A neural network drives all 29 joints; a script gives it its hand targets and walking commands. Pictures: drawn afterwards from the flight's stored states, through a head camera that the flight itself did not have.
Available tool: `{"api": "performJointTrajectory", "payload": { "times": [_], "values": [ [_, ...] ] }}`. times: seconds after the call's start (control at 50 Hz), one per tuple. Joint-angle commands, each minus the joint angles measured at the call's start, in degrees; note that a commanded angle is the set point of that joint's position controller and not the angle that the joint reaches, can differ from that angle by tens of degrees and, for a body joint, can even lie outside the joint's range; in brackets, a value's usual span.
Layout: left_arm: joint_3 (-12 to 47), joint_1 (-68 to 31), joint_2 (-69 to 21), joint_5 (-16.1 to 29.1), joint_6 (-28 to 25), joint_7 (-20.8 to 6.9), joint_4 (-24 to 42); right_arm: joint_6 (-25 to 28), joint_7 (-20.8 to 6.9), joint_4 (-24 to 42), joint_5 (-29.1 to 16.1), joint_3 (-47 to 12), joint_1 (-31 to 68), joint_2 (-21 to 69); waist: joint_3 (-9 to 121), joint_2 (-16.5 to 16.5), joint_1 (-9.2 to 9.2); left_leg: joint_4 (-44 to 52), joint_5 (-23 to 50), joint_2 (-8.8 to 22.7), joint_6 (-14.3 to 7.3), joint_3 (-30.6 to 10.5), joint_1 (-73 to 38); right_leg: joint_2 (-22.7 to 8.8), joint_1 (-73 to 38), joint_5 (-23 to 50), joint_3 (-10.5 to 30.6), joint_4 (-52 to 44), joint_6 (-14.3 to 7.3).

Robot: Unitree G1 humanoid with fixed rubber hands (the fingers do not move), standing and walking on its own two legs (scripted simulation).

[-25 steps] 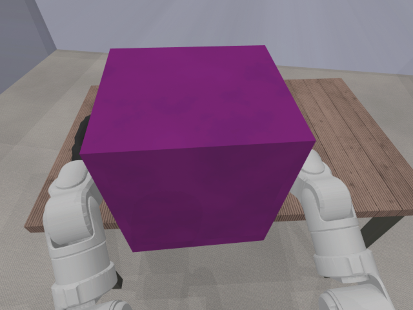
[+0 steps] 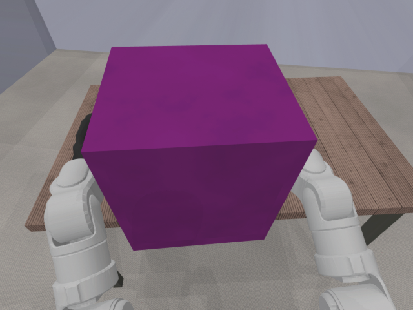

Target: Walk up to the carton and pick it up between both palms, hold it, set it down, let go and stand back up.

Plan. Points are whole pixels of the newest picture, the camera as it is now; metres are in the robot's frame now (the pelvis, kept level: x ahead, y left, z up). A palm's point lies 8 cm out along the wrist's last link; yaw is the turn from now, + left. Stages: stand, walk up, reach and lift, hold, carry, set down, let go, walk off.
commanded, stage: hold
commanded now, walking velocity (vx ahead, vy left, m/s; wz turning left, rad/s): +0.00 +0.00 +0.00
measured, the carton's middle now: (196, 153) +0.36 +0.00 +0.15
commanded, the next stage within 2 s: set down in 0.10 s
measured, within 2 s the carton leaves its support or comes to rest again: neither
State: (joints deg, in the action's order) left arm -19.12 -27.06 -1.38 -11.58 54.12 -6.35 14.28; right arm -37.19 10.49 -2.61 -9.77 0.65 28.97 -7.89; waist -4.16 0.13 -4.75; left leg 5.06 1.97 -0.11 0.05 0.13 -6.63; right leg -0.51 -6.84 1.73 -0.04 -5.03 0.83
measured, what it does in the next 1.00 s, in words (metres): stands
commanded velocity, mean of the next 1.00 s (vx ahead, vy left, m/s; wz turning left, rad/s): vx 0.00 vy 0.00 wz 0.00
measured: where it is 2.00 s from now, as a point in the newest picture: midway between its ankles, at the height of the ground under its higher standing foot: outside the picture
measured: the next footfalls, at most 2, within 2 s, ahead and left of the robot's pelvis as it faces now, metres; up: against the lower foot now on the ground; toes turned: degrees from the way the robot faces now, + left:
none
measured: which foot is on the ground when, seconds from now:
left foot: down 0.00-1.00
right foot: down 0.00-1.00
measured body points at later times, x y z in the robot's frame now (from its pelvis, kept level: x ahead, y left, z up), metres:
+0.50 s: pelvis +0.01 +0.00 +0.00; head +0.03 +0.00 +0.45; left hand +0.38 +0.18 +0.16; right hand +0.38 -0.18 +0.15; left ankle +0.00 +0.12 -0.76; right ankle +0.00 -0.12 -0.76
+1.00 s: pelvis +0.02 +0.01 +0.00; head +0.06 +0.00 +0.45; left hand +0.40 +0.17 +0.14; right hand +0.39 -0.18 +0.13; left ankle +0.00 +0.12 -0.76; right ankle +0.00 -0.12 -0.76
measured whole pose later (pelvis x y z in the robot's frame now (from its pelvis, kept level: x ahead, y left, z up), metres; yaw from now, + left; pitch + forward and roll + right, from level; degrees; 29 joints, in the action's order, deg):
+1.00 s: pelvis +0.02 +0.01 +0.00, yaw +1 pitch +1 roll +0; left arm -19.5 -29.4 -1.6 -12.3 47.4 -6.3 7.0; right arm -31.4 6.6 -8.6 -3.5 4.2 30.4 -5.3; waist -3.2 0.4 -6.4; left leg 5.1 1.3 -0.9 -0.6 -0.8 -2.7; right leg -1.3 -3.2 0.7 -1.0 -5.1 1.4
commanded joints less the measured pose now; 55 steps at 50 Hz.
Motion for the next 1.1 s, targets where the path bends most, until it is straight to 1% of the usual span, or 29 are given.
{"api": "performJointTrajectory", "payload": {
  "times": [0.0, 0.02, 0.08, 0.1, 0.14, 0.2, 0.26, 0.3, 0.32, 0.38, 0.42, 0.5, 0.56, 0.64, 0.68, 0.74, 0.76, 0.8, 0.82, 0.84, 0.86, 0.88, 0.98, 1.0, 1.08],
  "values": [
    [24.6, -31.35, -15.74, 9.08, -3.29, -7.83, 8.58, 4.86, -5.24, 16.84, -6.47, -17.93, 36.83, 18.89, 28.48, 0.51, 0.12, -2.39, 14.61, -1.0, 1.36, 1.44, -2.69, 2.23, -12.21, 14.36, 0.19, 5.7, 3.26],
    [24.35, -31.63, -15.82, 8.93, -3.41, -7.8, 8.74, 4.91, -5.26, 16.61, -6.6, -18.13, 37.01, 19.23, 28.51, 0.41, 0.43, -2.38, 14.35, -0.96, 1.26, 1.52, -2.38, 2.21, -12.15, 14.14, 0.28, 5.74, 3.25],
    [24.81, -31.83, -16.01, 9.32, -3.65, -7.69, 9.15, 5.03, -5.18, 17.21, -6.82, -18.82, 37.44, 19.77, 29.57, 0.17, 0.42, -2.41, 15.07, -1.08, 1.13, 1.46, -2.25, 2.05, -12.88, 15.74, 0.34, 6.1, 3.31],
    [24.92, -31.19, -16.11, 9.17, -3.68, -7.8, 8.03, 5.05, -5.3, 17.05, -6.16, -18.69, 37.73, 19.35, 29.41, 0.36, 0.44, -1.99, 14.24, -1.18, 0.43, 2.2, -0.55, 1.89, -13.49, 15.46, 0.41, 6.16, 3.67],
    [24.21, -31.36, -15.76, 8.73, -4.03, -7.97, 6.66, 5.18, -5.58, 16.02, -5.36, -18.0, 37.96, 19.3, 28.35, -0.31, 0.64, -0.94, 11.84, -1.11, -0.11, 2.28, 1.46, 1.77, -13.76, 13.97, 0.42, 6.2, 3.84],
    [23.09, -32.82, -15.32, 8.27, -4.87, -8.14, 5.11, 5.54, -6.21, 14.22, -4.44, -16.72, 38.8, 19.17, 27.33, -0.36, 1.01, -0.35, 9.17, -1.05, -0.38, 2.54, 3.07, 1.78, -12.78, 10.87, 0.22, 6.09, 4.01],
    [22.9, -34.29, -15.38, 8.29, -5.83, -8.15, 4.24, 6.08, -6.7, 13.5, -3.54, -15.96, 39.73, 19.53, 28.0, -0.52, 0.53, -0.22, 8.68, -1.07, -0.69, 2.4, 3.48, 1.76, -12.5, 10.92, -0.03, 6.15, 4.01],
    [22.73, -34.39, -15.49, 7.99, -6.36, -8.24, 3.39, 6.38, -6.95, 12.49, -2.81, -15.21, 39.63, 19.8, 29.07, -0.08, 0.12, -0.35, 8.99, -1.14, -0.4, 2.31, 2.83, 1.89, -12.44, 11.02, -0.22, 6.06, 3.9],
    [22.77, -34.66, -15.33, 8.0, -6.72, -8.24, 3.22, 6.58, -7.13, 11.74, -2.46, -14.83, 39.36, 19.82, 29.59, 0.43, -0.09, -0.42, 9.45, -1.2, -0.2, 2.29, 2.42, 2.04, -12.39, 11.03, -0.32, 6.05, 3.82],
    [23.18, -34.94, -16.01, 7.84, -7.34, -8.12, 3.66, 7.38, -7.65, 12.02, -2.1, -14.96, 39.91, 20.23, 32.49, 1.23, -0.32, -1.11, 13.28, -1.43, 0.26, 2.04, 0.84, 2.36, -12.57, 14.09, -0.67, 6.15, 3.58],
    [23.71, -34.84, -16.08, 8.04, -7.63, -8.1, 4.21, 7.71, -7.9, 11.96, -1.75, -14.69, 39.65, 20.34, 33.93, 1.59, -0.87, -1.66, 15.96, -1.58, 0.72, 1.81, -0.05, 2.52, -12.69, 16.46, -0.84, 6.17, 3.53],
    [23.97, -33.23, -16.37, 8.05, -7.61, -8.22, 4.35, 8.24, -8.22, 11.55, -1.32, -14.83, 38.01, 20.3, 34.62, 1.59, -1.72, -3.14, 21.85, -1.96, 1.61, 1.51, -2.9, 3.15, -12.42, 21.6, -1.27, 6.2, 3.39],
    [24.19, -31.85, -16.49, 8.24, -7.37, -8.43, 4.42, 8.49, -8.22, 12.39, -1.29, -15.14, 37.39, 20.28, 34.65, 1.57, -2.09, -4.19, 25.23, -2.26, 1.94, 1.28, -4.3, 3.41, -12.46, 25.16, -1.55, 6.46, 3.46],
    [24.22, -30.35, -16.42, 8.46, -7.02, -8.25, 5.24, 8.82, -8.29, 13.72, -1.72, -15.85, 36.89, 20.19, 34.01, 1.03, -1.76, -4.99, 28.31, -2.33, 2.19, 1.07, -5.0, 3.59, -12.35, 28.39, -1.84, 7.07, 3.5],
    [24.51, -30.22, -16.32, 8.52, -6.96, -8.13, 5.48, 8.99, -8.42, 14.07, -1.69, -16.07, 36.7, 20.17, 33.31, 1.07, -1.88, -5.15, 28.69, -2.37, 2.32, 1.07, -4.87, 3.67, -12.13, 28.66, -1.8, 7.24, 3.48],
    [24.12, -30.36, -15.78, 8.17, -6.97, -8.01, 5.11, 9.22, -8.71, 13.4, -1.51, -15.64, 36.65, 19.7, 32.69, 1.55, -1.76, -5.04, 27.94, -2.4, 2.33, 1.21, -4.63, 3.58, -11.4, 27.96, -1.84, 7.18, 3.57],
    [24.08, -30.63, -15.77, 8.22, -7.12, -7.96, 5.32, 9.35, -8.84, 13.08, -1.4, -15.45, 36.67, 19.52, 32.76, 1.47, -1.86, -4.9, 27.64, -2.3, 2.26, 1.13, -4.4, 3.52, -11.55, 27.87, -1.81, 7.16, 3.59],
    [23.3, -30.45, -15.69, 7.98, -7.49, -7.96, 3.94, 9.75, -9.18, 12.61, -0.91, -15.08, 37.1, 19.65, 32.6, 0.82, -1.51, -4.61, 26.53, -2.37, 1.99, 1.26, -3.59, 3.42, -11.83, 27.99, -1.93, 7.36, 3.77],
    [23.51, -31.01, -15.69, 8.08, -7.89, -7.94, 4.07, 10.02, -9.38, 12.54, -0.74, -15.0, 37.22, 19.87, 33.09, 0.77, -1.69, -4.45, 26.09, -2.42, 1.85, 1.2, -3.46, 3.38, -11.94, 28.17, -1.81, 7.52, 3.8],
    [23.11, -31.39, -15.38, 7.9, -8.3, -7.92, 3.71, 10.24, -9.59, 11.85, -0.54, -14.88, 37.2, 20.05, 33.5, 0.5, -1.37, -4.09, 25.16, -2.45, 1.66, 1.27, -2.88, 3.39, -12.16, 27.91, -1.9, 7.66, 3.92],
    [23.17, -31.89, -15.5, 7.76, -8.68, -7.84, 3.28, 10.59, -9.78, 11.81, -0.13, -14.58, 37.77, 20.08, 34.39, 0.96, -1.4, -3.71, 24.52, -2.41, 1.52, 1.3, -2.4, 3.26, -12.32, 27.37, -1.83, 7.6, 3.92],
    [23.05, -32.56, -15.55, 7.69, -9.19, -7.73, 3.0, 10.91, -10.0, 11.44, 0.19, -14.62, 38.11, 20.4, 34.93, 0.63, -1.29, -3.36, 23.93, -2.4, 1.33, 1.33, -1.84, 3.26, -12.72, 27.14, -1.87, 7.66, 3.94],
    [21.47, -34.73, -15.75, 6.76, -12.11, -7.58, -1.25, 12.72, -11.37, 8.83, 2.83, -12.54, 39.98, 21.58, 37.08, 0.72, -1.23, -2.02, 19.97, -2.35, 0.61, 1.48, 0.53, 3.0, -12.84, 24.77, -2.2, 7.48, 4.12],
    [21.22, -35.33, -15.7, 6.55, -12.85, -7.54, -2.16, 13.11, -11.67, 8.14, 3.61, -12.02, 40.14, 21.68, 37.19, 0.3, -1.35, -1.75, 19.34, -2.33, 0.51, 1.43, 1.13, 3.03, -12.75, 24.58, -2.37, 7.48, 4.16],
    [19.0, -36.99, -15.37, 5.34, -15.59, -7.64, -6.76, 14.51, -12.37, 4.08, 6.34, -10.22, 40.52, 22.69, 36.67, -0.14, -1.16, -0.34, 16.01, -2.57, -0.4, 1.57, 4.22, 2.73, -13.87, 24.09, -2.48, 7.3, 4.47]
  ]
}}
